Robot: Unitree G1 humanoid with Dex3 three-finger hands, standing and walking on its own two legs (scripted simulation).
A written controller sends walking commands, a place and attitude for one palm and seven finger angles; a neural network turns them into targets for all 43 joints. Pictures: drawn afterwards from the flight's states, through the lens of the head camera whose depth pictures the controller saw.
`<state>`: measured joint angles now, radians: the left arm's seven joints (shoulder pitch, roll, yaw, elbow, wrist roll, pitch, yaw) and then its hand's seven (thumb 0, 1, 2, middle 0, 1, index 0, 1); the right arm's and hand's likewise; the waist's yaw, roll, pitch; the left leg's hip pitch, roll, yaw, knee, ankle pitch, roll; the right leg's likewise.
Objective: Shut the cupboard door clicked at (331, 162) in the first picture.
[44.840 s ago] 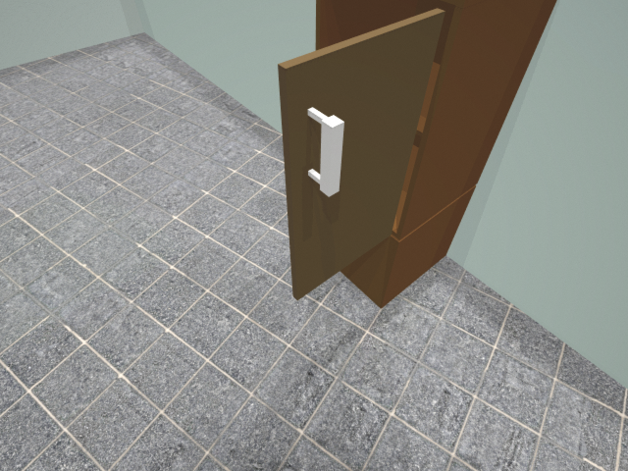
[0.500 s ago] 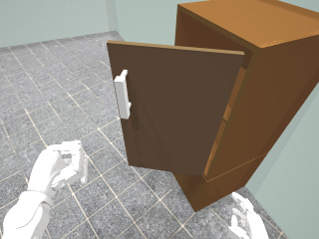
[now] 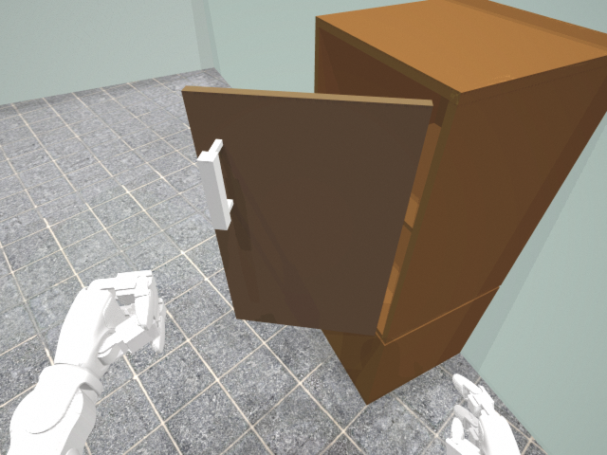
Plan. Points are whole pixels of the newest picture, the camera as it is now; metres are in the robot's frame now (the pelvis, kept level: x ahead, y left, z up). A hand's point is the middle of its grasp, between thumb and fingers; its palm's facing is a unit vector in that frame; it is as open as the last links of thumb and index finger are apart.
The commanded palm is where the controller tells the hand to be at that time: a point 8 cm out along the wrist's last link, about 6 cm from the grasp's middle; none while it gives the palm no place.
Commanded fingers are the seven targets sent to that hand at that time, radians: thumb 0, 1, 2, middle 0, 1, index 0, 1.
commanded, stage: bring the fist close to the handle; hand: left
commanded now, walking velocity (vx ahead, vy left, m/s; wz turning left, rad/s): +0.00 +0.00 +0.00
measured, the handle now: (219, 185) +0.48 +0.18 +0.12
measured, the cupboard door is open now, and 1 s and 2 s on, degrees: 55 55 53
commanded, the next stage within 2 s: push the door shut along its arc in 1.42 s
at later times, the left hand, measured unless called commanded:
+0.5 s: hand (184, 276) +0.29 +0.18 +0.12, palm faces -0.02 -1.00 -0.06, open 3.1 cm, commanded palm +0.27 +0.23 +0.12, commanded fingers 0.00 0.90 0.90 -1.30 -1.50 -1.30 -1.50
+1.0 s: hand (206, 238) +0.36 +0.17 +0.12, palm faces -0.05 -1.00 -0.04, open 3.1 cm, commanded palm +0.34 +0.21 +0.12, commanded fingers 0.00 0.90 0.90 -1.30 -1.50 -1.30 -1.50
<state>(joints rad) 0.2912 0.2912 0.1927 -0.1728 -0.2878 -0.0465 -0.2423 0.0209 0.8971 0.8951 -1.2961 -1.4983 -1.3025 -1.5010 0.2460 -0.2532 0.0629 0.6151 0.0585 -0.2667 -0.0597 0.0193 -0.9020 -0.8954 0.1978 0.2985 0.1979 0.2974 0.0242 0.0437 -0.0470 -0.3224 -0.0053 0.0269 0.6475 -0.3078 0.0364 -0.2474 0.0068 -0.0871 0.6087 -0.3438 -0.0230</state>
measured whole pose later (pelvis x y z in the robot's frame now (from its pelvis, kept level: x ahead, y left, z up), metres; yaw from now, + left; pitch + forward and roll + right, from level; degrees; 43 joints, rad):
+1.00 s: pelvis +0.02 +0.00 +0.00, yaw -1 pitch +2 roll +0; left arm -0.22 0.29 0.18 0.30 -0.24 -0.06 -0.21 0.02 0.90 0.90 -1.30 -1.50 -1.30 -1.50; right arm 0.24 -0.26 0.05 0.64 0.06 -0.17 -0.05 0.02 -0.90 -0.90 0.20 0.30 0.20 0.30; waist -0.01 0.03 -0.04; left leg -0.35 0.00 0.05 0.62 -0.31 0.03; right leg -0.29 0.01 -0.06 0.60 -0.35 -0.03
